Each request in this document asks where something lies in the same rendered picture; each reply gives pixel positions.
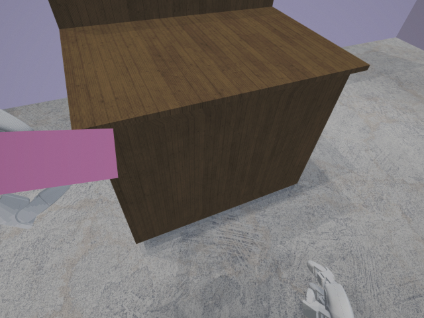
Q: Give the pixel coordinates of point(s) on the right robot hand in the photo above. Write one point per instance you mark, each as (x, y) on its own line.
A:
(332, 302)

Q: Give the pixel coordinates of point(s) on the left robot hand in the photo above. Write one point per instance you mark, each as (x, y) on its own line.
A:
(15, 210)

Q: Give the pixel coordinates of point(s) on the sponge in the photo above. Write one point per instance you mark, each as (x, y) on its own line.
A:
(32, 160)

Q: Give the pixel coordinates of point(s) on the table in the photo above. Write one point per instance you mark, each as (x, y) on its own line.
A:
(213, 103)

